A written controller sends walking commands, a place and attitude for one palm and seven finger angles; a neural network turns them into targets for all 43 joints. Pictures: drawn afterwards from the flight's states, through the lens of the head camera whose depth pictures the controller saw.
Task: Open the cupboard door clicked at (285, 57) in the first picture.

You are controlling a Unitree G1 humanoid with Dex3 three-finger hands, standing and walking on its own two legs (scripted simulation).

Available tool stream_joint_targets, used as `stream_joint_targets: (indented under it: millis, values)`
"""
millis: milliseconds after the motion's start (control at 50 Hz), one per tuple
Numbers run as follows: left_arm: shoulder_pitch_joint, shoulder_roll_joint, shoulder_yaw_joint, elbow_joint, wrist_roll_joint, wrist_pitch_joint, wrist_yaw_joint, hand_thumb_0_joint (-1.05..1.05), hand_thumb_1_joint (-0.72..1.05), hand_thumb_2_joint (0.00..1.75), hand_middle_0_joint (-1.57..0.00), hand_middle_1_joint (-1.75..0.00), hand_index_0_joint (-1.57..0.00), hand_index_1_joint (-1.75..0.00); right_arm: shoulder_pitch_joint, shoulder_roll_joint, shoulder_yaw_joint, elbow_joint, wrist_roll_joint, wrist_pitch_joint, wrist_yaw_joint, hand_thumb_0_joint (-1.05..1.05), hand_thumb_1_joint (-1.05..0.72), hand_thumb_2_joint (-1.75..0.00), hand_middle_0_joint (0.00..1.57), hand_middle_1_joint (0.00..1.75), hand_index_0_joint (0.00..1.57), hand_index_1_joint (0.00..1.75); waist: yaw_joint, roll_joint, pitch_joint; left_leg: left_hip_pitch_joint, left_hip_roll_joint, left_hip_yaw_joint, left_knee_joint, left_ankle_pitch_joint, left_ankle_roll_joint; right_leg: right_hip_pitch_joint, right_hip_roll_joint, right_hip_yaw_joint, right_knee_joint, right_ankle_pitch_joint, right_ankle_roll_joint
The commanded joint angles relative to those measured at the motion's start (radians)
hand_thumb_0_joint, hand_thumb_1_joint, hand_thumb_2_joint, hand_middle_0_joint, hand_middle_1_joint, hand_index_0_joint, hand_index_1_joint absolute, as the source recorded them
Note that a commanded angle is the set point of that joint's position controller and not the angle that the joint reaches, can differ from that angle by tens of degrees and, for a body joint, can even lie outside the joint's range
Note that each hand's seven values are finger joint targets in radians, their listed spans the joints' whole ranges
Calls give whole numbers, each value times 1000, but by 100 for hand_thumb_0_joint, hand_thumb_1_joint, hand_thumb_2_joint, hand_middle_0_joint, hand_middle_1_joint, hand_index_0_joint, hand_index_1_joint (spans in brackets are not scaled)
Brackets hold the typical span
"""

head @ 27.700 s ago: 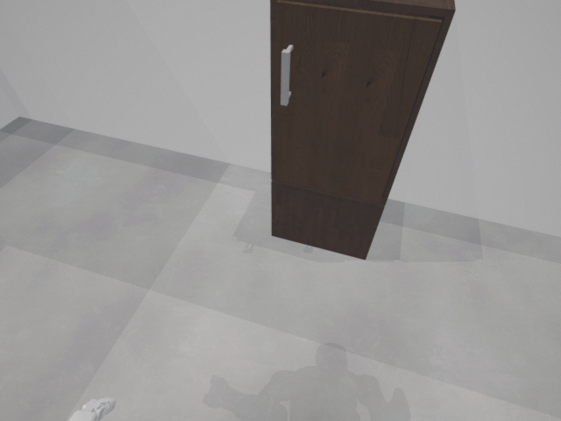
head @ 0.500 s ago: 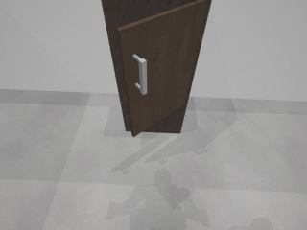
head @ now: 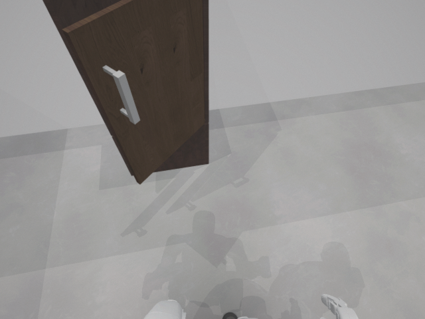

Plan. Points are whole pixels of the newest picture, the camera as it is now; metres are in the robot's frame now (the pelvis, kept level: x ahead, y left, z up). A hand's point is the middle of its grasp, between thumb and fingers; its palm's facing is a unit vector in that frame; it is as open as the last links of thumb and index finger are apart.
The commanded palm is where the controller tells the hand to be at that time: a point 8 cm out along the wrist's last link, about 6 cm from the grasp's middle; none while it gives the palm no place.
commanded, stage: walk to a spot facing it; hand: left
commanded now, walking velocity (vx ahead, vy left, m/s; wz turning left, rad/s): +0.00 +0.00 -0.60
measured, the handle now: (122, 96) +0.56 +0.28 +0.03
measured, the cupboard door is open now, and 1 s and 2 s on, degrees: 41 41 41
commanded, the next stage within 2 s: none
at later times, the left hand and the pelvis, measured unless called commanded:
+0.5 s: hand (136, 295) +0.16 +0.19 -0.17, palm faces -0.30 -0.91 -0.29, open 7.3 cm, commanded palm none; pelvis +0.01 +0.00 -0.02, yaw -19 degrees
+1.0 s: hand (184, 257) +0.25 +0.09 -0.17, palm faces -0.59 -0.76 -0.26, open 7.4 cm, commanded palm none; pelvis +0.03 -0.01 -0.02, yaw -38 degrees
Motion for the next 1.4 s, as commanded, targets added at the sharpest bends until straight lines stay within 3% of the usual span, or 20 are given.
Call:
stream_joint_targets:
  millis: [0,40,80,120,180,320,360,400,600,640,680,760,900,920,960,1020,1220,1280,1320,1380]
  values:
    - [0,218,55,-72,-6,-11,11,0,90,90,-20,-30,-20,-30,86,-86,-16,-48,10,-32,-13,0,-90,-90,20,30,20,30,-35,-100,-186,120,-24,0,-250,49,8,98,-227,316,-75,198,-105]
    - [-38,179,43,-91,-21,-7,7,0,90,90,-20,-30,-20,-30,165,-142,-25,-21,6,-47,-25,0,-90,-90,20,30,20,30,-80,8,-209,396,73,-71,-490,146,38,-128,-127,219,21,23,-15]
    - [-62,139,30,-130,-24,-10,-13,0,90,90,-20,-30,-20,-30,160,-278,-49,-53,-17,-49,-31,0,-90,-90,20,30,20,30,-81,341,-158,371,489,-434,-633,201,207,-326,-30,-95,440,-443,84]
    - [-65,164,44,-140,-7,-9,-31,0,90,90,-20,-30,-20,-30,97,-227,-30,-83,-37,-56,-31,0,-90,-90,20,30,20,30,-38,144,-119,241,433,-312,-581,411,258,-283,-74,-121,660,-363,102]
    - [-69,124,32,-126,-14,-1,-43,0,90,90,-20,-30,-20,-30,68,-182,-18,-89,-37,-54,-30,0,-90,-90,20,30,20,30,-18,262,-109,274,283,-26,-454,728,171,-268,-100,-182,613,-322,106]
    - [10,154,28,-110,-18,-18,-49,0,90,90,-20,-30,-20,-30,134,-233,-39,-78,-22,-42,-9,0,-90,-90,20,30,20,30,3,203,-172,174,236,111,-196,622,64,162,-72,-288,56,-4,50]
    - [139,347,68,-77,-7,-30,-16,0,90,90,-20,-30,-20,-30,69,-111,-11,-148,1,-40,-1,0,-90,-90,20,30,20,30,70,-313,-221,-188,26,164,246,-231,-26,376,-481,305,-84,613,-151]
    - [101,354,63,-88,-15,-20,-2,0,90,90,-20,-30,-20,-30,70,-131,-5,-150,6,-31,-1,0,-90,-90,20,30,20,30,49,-215,-158,-223,90,20,354,-219,-10,246,-486,288,-103,268,-240]
    - [-126,239,32,-145,-13,0,-6,0,90,90,-20,-30,-20,-30,266,-125,-10,-40,0,-39,0,0,-90,-90,20,30,20,30,-113,-50,-163,294,25,75,-349,150,-7,-161,-214,125,-2,-100,-40]
    - [-114,141,10,-184,-30,7,-21,0,90,90,-20,-30,-20,-30,296,-297,-39,-52,-28,-61,-16,0,-90,-90,20,30,20,30,-111,423,-149,323,466,-438,-648,50,154,-348,-18,-156,448,-461,81]
    - [-115,174,20,-186,-19,-5,-35,0,90,90,-20,-30,-20,-30,210,-275,-25,-93,-34,-66,-18,0,-90,-90,20,30,20,30,-61,144,-121,172,481,-373,-613,189,244,-264,-117,-120,655,-384,84]
    - [-102,116,17,-142,-17,10,-52,0,90,90,-20,-30,-20,-30,170,-197,-9,-74,-35,-65,-21,0,-90,-90,20,30,20,30,-34,279,-133,237,284,18,-489,568,142,-236,-119,-214,619,-292,106]
    - [-114,108,6,-141,-21,-12,-50,0,90,90,-20,-30,-20,-30,262,-232,-33,-35,-27,-54,-7,0,-90,-90,20,30,20,30,-67,265,-193,311,313,120,-343,688,101,3,-85,-312,141,-188,65]
    - [-49,132,14,-123,-19,-18,-46,0,90,90,-20,-30,-20,-30,240,-229,-34,-44,-19,-52,-4,0,-90,-90,20,30,20,30,-31,209,-208,245,297,146,-252,631,64,138,-93,-296,0,-40,49]
    - [117,330,58,-65,-6,-31,-18,0,90,90,-20,-30,-20,-30,136,-96,-2,-125,-4,-48,9,0,-90,-90,20,30,20,30,60,-309,-212,-234,70,237,159,-222,-41,433,-483,244,-128,402,-120]
    - [45,267,55,-83,-17,-32,1,0,90,90,-20,-30,-20,-30,62,-127,-11,-128,-11,-39,13,0,-90,-90,20,30,20,30,36,-226,-94,-363,115,38,322,-92,-28,298,-406,261,-189,-65,-187]
    - [34,245,45,-67,-8,-66,-17,0,90,90,-20,-30,-20,-30,31,-89,-17,-120,-11,-66,44,0,-90,-90,20,30,20,30,-3,-121,-86,-48,27,88,-108,59,-28,101,-299,193,-202,-256,-151]
    - [-21,203,40,-75,-11,-64,-22,0,90,90,-20,-30,-20,-30,192,-124,-24,-65,-8,-90,25,0,-90,-90,20,30,20,30,-92,-31,-124,336,20,98,-383,143,-23,-121,-213,131,-49,-278,-81]
    - [-39,88,12,-123,-28,-62,-39,0,90,90,-20,-30,-20,-30,463,-307,-59,-6,-41,-107,0,0,-90,-90,20,30,20,30,-198,463,-225,586,480,-479,-636,-236,120,-433,-4,-180,545,-477,41]
    - [-110,123,29,-125,-2,-75,-59,0,90,90,-20,-30,-20,-30,332,-224,-28,-50,-43,-109,3,0,-90,-90,20,30,20,30,-116,128,-62,311,462,-391,-676,-137,193,-463,-165,-139,787,-284,36]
